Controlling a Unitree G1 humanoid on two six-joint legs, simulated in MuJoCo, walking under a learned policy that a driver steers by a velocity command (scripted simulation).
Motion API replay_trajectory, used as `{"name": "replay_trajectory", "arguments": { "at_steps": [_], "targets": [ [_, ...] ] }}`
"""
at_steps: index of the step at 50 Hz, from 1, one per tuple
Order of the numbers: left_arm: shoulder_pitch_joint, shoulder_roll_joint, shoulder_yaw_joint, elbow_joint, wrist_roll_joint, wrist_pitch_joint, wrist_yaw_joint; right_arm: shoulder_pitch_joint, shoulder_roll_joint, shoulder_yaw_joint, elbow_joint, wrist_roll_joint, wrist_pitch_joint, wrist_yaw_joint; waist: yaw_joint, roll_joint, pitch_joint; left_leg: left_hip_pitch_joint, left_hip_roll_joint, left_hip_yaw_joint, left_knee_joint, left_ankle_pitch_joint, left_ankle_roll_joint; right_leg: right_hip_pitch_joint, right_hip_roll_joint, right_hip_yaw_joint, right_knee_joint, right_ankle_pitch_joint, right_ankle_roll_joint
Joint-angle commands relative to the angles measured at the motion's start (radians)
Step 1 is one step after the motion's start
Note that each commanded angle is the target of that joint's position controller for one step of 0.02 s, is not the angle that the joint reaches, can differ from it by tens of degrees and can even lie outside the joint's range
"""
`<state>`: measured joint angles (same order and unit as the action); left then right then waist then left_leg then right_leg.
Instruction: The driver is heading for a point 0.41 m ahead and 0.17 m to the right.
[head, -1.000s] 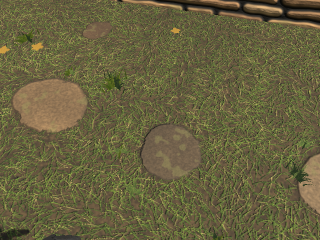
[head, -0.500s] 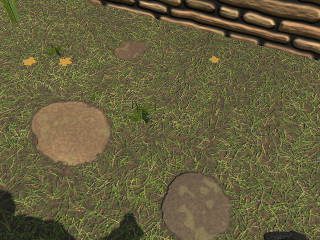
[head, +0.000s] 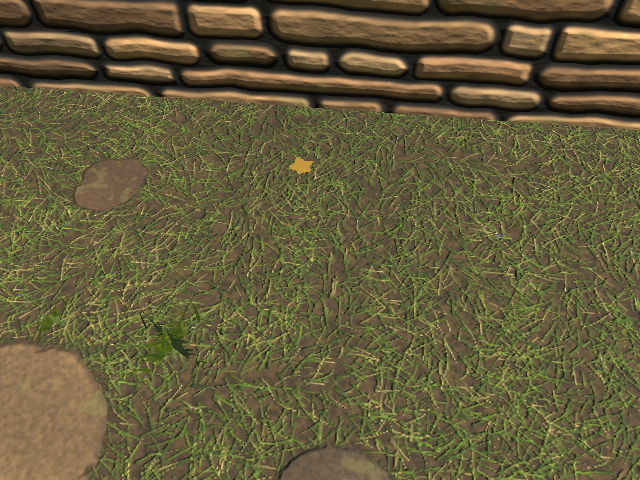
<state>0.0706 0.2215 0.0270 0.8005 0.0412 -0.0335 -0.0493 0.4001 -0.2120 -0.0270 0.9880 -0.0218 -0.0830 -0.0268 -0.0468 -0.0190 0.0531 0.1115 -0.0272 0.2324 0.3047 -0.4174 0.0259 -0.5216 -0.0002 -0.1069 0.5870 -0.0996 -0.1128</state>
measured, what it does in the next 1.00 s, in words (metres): walks ahead, turning right: right foot, then left foot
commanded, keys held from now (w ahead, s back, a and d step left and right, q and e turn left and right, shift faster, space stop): e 0.46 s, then w+e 0.42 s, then no key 0.12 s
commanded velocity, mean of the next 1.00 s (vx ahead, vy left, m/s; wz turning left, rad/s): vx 0.24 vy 0.00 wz -0.55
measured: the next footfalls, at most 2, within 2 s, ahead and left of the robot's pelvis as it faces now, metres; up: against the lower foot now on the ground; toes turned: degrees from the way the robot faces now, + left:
right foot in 0.02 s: +0.17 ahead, -0.07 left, +0.00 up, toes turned -5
left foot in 0.60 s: +0.25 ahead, +0.10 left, +0.00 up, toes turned -26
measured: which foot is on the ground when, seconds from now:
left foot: down 0.00-0.04, up 0.06-0.58, down 0.60-1.00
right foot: up 0.00-0.00, down 0.02-0.60, up 0.62-1.00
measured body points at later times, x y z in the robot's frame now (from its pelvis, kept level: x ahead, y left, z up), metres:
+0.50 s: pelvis +0.14 +0.00 +0.01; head +0.17 -0.01 +0.46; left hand +0.28 +0.27 -0.10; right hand +0.20 -0.29 -0.10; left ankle +0.22 +0.14 -0.69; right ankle +0.13 -0.06 -0.73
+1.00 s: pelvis +0.27 -0.03 +0.01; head +0.31 -0.04 +0.46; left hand +0.56 +0.06 -0.10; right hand +0.10 -0.24 -0.11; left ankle +0.21 +0.12 -0.73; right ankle +0.30 -0.20 -0.69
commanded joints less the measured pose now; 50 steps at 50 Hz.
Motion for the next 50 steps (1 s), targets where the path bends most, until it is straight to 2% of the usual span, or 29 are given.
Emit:
{"name": "replay_trajectory", "arguments": {
  "at_steps": [1, 2, 3, 4, 5, 6, 7, 8, 9, 11, 13, 18, 20, 23, 24, 26, 27, 29, 30, 31, 32, 33, 34, 36, 39, 44, 46, 48, 50],
  "targets": [
    [0.311, 0.13, 0.05, 0.036, 0.024, -0.031, 0.017, -0.008, -0.19, -0.04, -0.047, 0.015, 0.007, -0.014, 0.169, 0.08, -0.167, -0.137, 0.214, -0.014, 0.569, 1.028, 0.038, 0.383, 0.066, 0.01, -0.137, 0.119, -0.083],
    [0.371, 0.238, 0.078, 0.042, 0.02, -0.035, 0.031, 0.012, -0.127, -0.027, -0.094, 0.015, 0.001, -0.008, 0.155, -0.077, -0.276, -0.4, 0.124, -0.006, 0.897, 0.304, 0.002, 0.643, -0.198, 0.29, -0.055, 0.549, -0.148],
    [0.358, 0.32, 0.102, 0.022, -0.015, -0.022, 0.034, 0.072, -0.11, -0.027, -0.135, 0.042, 0.006, -0.003, 0.114, -0.218, -0.444, -0.683, -0.057, -0.155, 1.204, -0.223, -0.032, 0.883, -0.423, 0.715, -0.089, 0.963, -0.362],
    [0.328, 0.283, 0.101, 0.009, -0.048, -0.006, 0.041, 0.003, -0.145, -0.031, -0.13, 0.015, 0.012, -0.003, 0.125, -0.012, -0.402, -0.725, 0.037, -0.274, 1.194, -0.103, -0.029, 0.807, -0.374, 0.568, -0.111, 0.95, -0.33],
    [0.252, 0.228, 0.087, -0.001, -0.052, 0.001, 0.047, -0.068, -0.129, -0.026, -0.156, 0.019, 0.008, 0.0, 0.111, -0.009, -0.253, -0.752, 0.063, -0.266, 1.136, -0.03, -0.032, 0.659, -0.329, 0.475, -0.154, 0.857, -0.294],
    [0.201, 0.171, 0.072, -0.003, -0.049, 0.01, 0.051, -0.09, -0.126, -0.027, -0.155, 0.01, 0.01, -0.001, 0.072, 0.048, -0.142, -0.735, 0.09, -0.265, 1.047, 0.004, -0.04, 0.523, -0.263, 0.412, -0.205, 0.752, -0.235],
    [0.176, 0.147, 0.064, -0.008, -0.056, 0.014, 0.057, -0.099, -0.13, -0.03, -0.163, -0.009, 0.027, 0.0, 0.048, 0.044, -0.097, -0.7, 0.103, -0.269, 0.979, 0.019, -0.052, 0.429, -0.215, 0.37, -0.234, 0.704, -0.205],
    [0.161, 0.138, 0.059, -0.011, -0.051, 0.016, 0.058, -0.071, -0.12, -0.03, -0.16, -0.017, 0.049, 0.003, 0.024, 0.029, -0.099, -0.645, 0.103, -0.266, 0.935, 0.028, -0.063, 0.366, -0.188, 0.336, -0.251, 0.685, -0.187],
    [0.169, 0.15, 0.062, -0.011, -0.044, 0.011, 0.054, -0.062, -0.111, -0.03, -0.164, -0.018, 0.067, 0.004, 0.016, 0.023, -0.112, -0.618, 0.093, -0.26, 0.903, 0.035, -0.071, 0.338, -0.172, 0.325, -0.25, 0.708, -0.18],
    [0.177, 0.187, 0.072, -0.014, -0.034, 0.005, 0.049, -0.057, -0.098, -0.028, -0.175, -0.012, 0.083, 0.003, 0.006, 0.009, -0.143, -0.608, 0.082, -0.251, 0.848, 0.067, -0.082, 0.317, -0.148, 0.308, -0.244, 0.729, -0.169],
    [0.186, 0.198, 0.076, -0.021, -0.033, 0.009, 0.05, -0.095, -0.106, -0.03, -0.194, -0.012, 0.092, 0.001, 0.017, -0.016, -0.151, -0.629, 0.082, -0.254, 0.797, 0.106, -0.087, 0.311, -0.133, 0.322, -0.248, 0.648, -0.151],
    [0.224, 0.21, 0.084, -0.037, -0.03, 0.037, 0.058, -0.225, -0.132, -0.035, -0.247, -0.007, 0.11, -0.004, 0.064, -0.06, -0.125, -0.692, 0.079, -0.286, 0.674, 0.145, -0.094, 0.342, -0.125, 0.433, -0.269, 0.293, -0.119],
    [0.238, 0.213, 0.087, -0.041, -0.025, 0.045, 0.06, -0.26, -0.135, -0.034, -0.263, -0.003, 0.111, -0.007, 0.08, -0.07, -0.109, -0.701, 0.069, -0.299, 0.623, 0.128, -0.09, 0.365, -0.13, 0.48, -0.265, 0.216, -0.121],
    [0.247, 0.219, 0.092, -0.05, -0.019, 0.054, 0.061, -0.287, -0.14, -0.03, -0.282, 0.007, 0.105, -0.012, 0.091, -0.084, -0.097, -0.67, 0.039, -0.309, 0.545, 0.076, -0.077, 0.388, -0.135, 0.536, -0.231, 0.234, -0.126],
    [0.254, 0.221, 0.094, -0.051, -0.017, 0.056, 0.059, -0.285, -0.141, -0.028, -0.287, 0.008, 0.098, -0.01, 0.095, -0.083, -0.112, -0.641, 0.029, -0.309, 0.514, 0.055, -0.072, 0.391, -0.132, 0.561, -0.233, 0.159, -0.132],
    [0.242, 0.221, 0.095, -0.059, -0.012, 0.059, 0.051, -0.287, -0.142, -0.024, -0.296, 0.009, 0.085, -0.005, 0.093, -0.094, -0.101, -0.573, 0.006, -0.308, 0.427, 0.006, -0.056, 0.36, -0.117, 0.621, -0.247, -0.056, -0.137],
    [0.225, 0.221, 0.096, -0.064, -0.01, 0.06, 0.048, -0.271, -0.142, -0.022, -0.297, 0.011, 0.077, -0.003, 0.079, -0.099, -0.087, -0.514, -0.007, -0.306, 0.359, -0.015, -0.046, 0.325, -0.105, 0.647, -0.247, -0.143, -0.131],
    [0.158, 0.212, 0.095, -0.081, -0.019, 0.062, 0.047, -0.165, -0.13, -0.019, -0.274, 0.011, 0.056, -0.011, -0.007, -0.067, -0.058, -0.27, -0.018, -0.291, 0.08, 0.078, -0.021, 0.172, -0.03, 0.632, -0.186, -0.297, -0.069],
    [0.165, 0.151, 0.079, -0.096, -0.029, 0.053, 0.051, -0.118, -0.194, -0.032, -0.265, 0.0, 0.044, -0.024, -0.013, 0.069, -0.064, -0.125, 0.132, -0.435, -0.04, 0.001, 0.01, 0.035, 0.051, 0.532, -0.039, -0.465, -0.009],
    [0.169, 0.089, 0.06, -0.132, -0.045, 0.041, 0.049, -0.083, -0.309, -0.055, -0.277, -0.012, 0.047, -0.029, -0.013, 0.274, -0.099, -0.015, 0.394, -0.799, -0.157, -0.239, 0.105, -0.153, 0.209, 0.293, 0.214, -0.538, 0.044],
    [0.143, 0.179, 0.074, -0.132, -0.001, 0.035, 0.049, -0.103, -0.319, -0.067, -0.264, -0.026, 0.052, -0.024, 0.005, 0.181, -0.018, -0.122, 0.436, -0.881, -0.173, -0.275, 0.162, -0.222, 0.128, 0.264, 0.343, -0.445, 0.051],
    [0.132, 0.208, 0.084, -0.126, 0.006, 0.03, 0.039, -0.127, -0.25, -0.052, -0.269, -0.016, 0.05, -0.018, 0.027, 0.117, 0.025, -0.17, 0.401, -0.808, -0.156, -0.259, 0.169, -0.211, 0.075, 0.273, 0.387, -0.369, 0.056],
    [0.152, 0.2, 0.084, -0.105, 0.002, 0.029, 0.026, -0.164, -0.199, -0.04, -0.273, -0.004, 0.046, -0.012, 0.047, 0.099, 0.053, -0.188, 0.334, -0.687, -0.163, -0.178, 0.138, -0.196, 0.056, 0.264, 0.401, -0.3, 0.074],
    [0.184, 0.178, 0.08, -0.082, 0.002, 0.037, 0.003, -0.166, -0.176, -0.033, -0.275, 0.001, 0.033, -0.008, 0.048, 0.162, 0.031, -0.163, 0.254, -0.511, -0.169, 0.023, 0.106, -0.184, 0.043, 0.218, 0.472, -0.208, 0.101],
    [0.124, 0.155, 0.07, -0.105, -0.006, 0.044, -0.014, -0.085, -0.176, -0.039, -0.245, 0.0, 0.013, 0.008, 0.021, 0.132, 0.005, -0.108, 0.244, -0.393, -0.154, 0.233, 0.105, -0.226, 0.019, 0.199, 0.517, -0.133, 0.117],
    [0.0, 0.131, 0.056, -0.144, -0.004, 0.049, -0.028, 0.0, -0.176, -0.047, -0.205, 0.0, 0.003, 0.018, -0.018, 0.128, 0.035, -0.049, 0.259, -0.282, -0.153, 0.425, 0.112, -0.296, -0.011, 0.158, 0.419, -0.076, 0.13],
    [-0.039, 0.098, 0.041, -0.158, 0.0, 0.042, -0.031, -0.002, -0.164, -0.041, -0.191, 0.001, 0.002, 0.018, -0.012, 0.121, 0.053, -0.078, 0.243, -0.216, -0.115, 0.641, 0.111, -0.23, -0.006, 0.119, 0.29, -0.056, 0.128],
    [-0.079, 0.064, 0.023, -0.172, 0.0, 0.034, -0.032, 0.005, -0.17, -0.04, -0.173, 0.006, 0.004, 0.018, -0.016, 0.14, 0.047, -0.114, 0.229, -0.153, -0.065, 0.813, 0.099, -0.109, 0.008, 0.049, 0.138, -0.053, 0.111],
    [-0.07, 0.067, 0.017, -0.168, 0.001, 0.029, -0.024, 0.035, -0.187, -0.042, -0.145, 0.01, 0.012, 0.015, -0.015, 0.174, 0.016, -0.105, 0.231, -0.138, 0.008, 1.001, 0.088, 0.009, 0.042, 0.0, 0.042, -0.065, 0.079]
  ]
}}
